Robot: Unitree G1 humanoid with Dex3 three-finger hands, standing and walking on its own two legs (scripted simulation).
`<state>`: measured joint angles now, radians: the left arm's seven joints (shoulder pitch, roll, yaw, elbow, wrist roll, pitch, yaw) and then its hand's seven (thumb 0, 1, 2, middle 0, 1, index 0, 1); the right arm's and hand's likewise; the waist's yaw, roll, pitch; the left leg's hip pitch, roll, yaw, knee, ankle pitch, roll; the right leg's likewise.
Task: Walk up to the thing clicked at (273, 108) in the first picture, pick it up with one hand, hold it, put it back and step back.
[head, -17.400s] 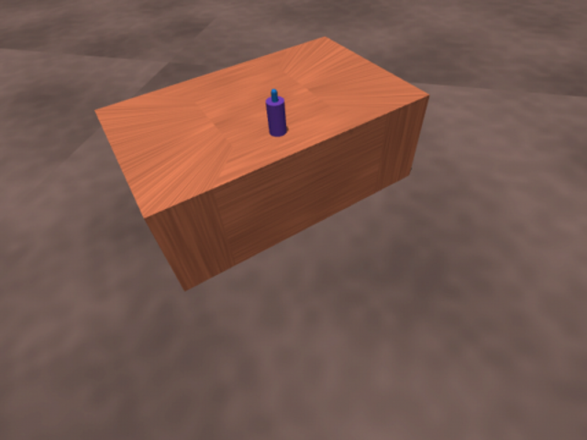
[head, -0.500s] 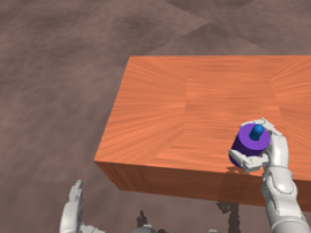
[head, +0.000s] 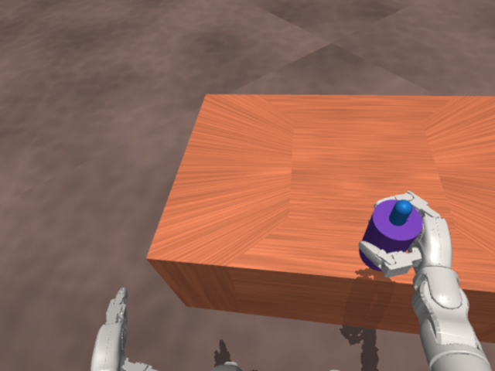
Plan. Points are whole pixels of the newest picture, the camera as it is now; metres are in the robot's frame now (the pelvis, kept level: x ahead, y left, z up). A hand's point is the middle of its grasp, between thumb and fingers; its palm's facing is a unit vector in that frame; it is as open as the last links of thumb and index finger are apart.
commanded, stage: hold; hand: right
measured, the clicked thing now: (390, 232) +0.33 -0.17 +0.03
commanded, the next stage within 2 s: crouch in 0.48 s
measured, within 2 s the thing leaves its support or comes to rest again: neither
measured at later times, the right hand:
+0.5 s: hand (392, 236) +0.32 -0.17 +0.03, palm faces +0.18 +0.98 +0.00, open 9.5 cm
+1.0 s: hand (383, 233) +0.36 -0.18 -0.03, palm faces +0.20 +0.98 -0.01, open 9.5 cm
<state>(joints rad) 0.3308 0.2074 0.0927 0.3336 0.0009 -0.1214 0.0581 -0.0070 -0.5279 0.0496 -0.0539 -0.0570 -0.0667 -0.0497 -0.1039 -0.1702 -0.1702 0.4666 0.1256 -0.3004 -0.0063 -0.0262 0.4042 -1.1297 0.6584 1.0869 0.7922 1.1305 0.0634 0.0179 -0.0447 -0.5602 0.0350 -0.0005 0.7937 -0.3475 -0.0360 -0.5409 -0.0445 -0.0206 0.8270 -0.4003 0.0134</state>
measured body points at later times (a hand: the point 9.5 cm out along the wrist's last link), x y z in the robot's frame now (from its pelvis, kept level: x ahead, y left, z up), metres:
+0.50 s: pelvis -0.01 +0.01 +0.00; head +0.03 -0.01 +0.45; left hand +0.15 +0.27 -0.04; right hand +0.31 -0.22 +0.03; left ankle +0.03 +0.14 -0.70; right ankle +0.01 -0.12 -0.70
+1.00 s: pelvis -0.01 +0.01 -0.02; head +0.07 -0.02 +0.42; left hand +0.15 +0.28 -0.05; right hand +0.35 -0.23 -0.03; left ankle +0.03 +0.14 -0.70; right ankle +0.01 -0.12 -0.70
